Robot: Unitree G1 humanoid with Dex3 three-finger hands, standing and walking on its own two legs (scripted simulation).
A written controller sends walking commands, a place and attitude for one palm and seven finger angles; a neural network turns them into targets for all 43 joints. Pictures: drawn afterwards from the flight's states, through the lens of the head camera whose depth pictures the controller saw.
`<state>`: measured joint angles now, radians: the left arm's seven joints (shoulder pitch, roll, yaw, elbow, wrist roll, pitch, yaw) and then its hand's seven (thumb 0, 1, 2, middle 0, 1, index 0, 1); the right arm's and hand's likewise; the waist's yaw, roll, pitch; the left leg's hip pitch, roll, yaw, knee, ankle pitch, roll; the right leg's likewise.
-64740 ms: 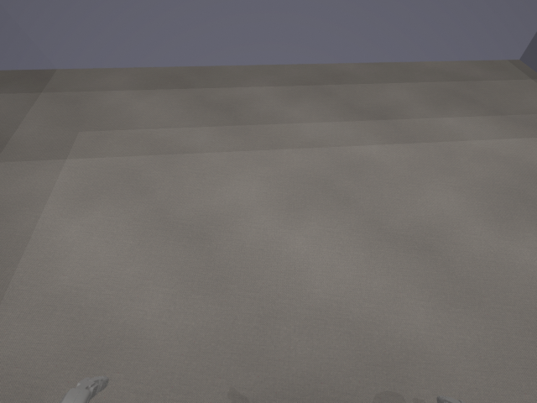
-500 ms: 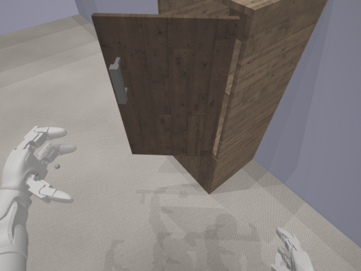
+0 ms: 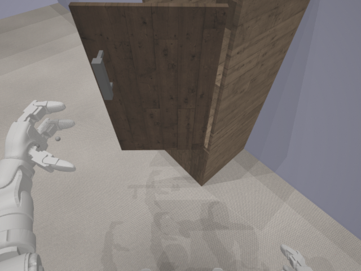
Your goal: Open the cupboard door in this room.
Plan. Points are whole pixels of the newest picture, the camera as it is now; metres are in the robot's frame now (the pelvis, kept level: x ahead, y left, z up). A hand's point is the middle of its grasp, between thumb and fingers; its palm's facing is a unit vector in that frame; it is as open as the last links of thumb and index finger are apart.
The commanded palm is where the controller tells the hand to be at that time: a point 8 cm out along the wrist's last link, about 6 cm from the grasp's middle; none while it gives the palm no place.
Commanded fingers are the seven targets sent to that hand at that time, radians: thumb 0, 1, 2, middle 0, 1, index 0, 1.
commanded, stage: move the hooked fingers beside the handle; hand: left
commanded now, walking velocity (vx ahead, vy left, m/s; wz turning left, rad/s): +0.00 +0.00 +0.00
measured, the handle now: (104, 75) +0.59 +0.23 +0.08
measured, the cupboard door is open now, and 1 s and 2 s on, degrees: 49 49 49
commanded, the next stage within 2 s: none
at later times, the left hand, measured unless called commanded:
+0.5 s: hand (65, 115) +0.43 +0.28 +0.09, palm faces +0.07 -1.00 +0.00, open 13.9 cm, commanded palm +0.41 +0.33 +0.09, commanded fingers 0.00 -0.50 0.30 -0.30 -1.20 -0.30 -1.20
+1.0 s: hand (74, 94) +0.51 +0.29 +0.08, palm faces +0.02 -1.00 +0.00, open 13.9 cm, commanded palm +0.50 +0.33 +0.08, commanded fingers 0.00 -0.50 0.30 -0.30 -1.20 -0.30 -1.20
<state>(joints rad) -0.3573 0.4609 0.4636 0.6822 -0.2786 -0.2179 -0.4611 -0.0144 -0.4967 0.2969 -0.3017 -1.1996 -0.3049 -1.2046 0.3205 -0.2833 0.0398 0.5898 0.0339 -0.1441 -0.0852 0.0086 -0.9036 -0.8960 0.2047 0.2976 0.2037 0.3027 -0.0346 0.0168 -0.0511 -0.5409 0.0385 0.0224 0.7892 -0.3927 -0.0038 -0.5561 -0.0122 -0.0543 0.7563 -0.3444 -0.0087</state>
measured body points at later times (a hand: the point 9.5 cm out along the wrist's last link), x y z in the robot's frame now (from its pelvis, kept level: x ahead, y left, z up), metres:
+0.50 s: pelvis +0.00 +0.00 -0.01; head +0.08 +0.01 +0.43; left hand +0.42 +0.34 +0.09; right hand +0.06 -0.27 -0.11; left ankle +0.00 +0.12 -0.71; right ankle +0.02 -0.12 -0.71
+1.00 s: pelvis +0.00 +0.02 -0.02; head +0.14 +0.05 +0.41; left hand +0.50 +0.34 +0.09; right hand -0.01 -0.26 -0.12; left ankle +0.00 +0.12 -0.71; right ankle +0.02 -0.12 -0.71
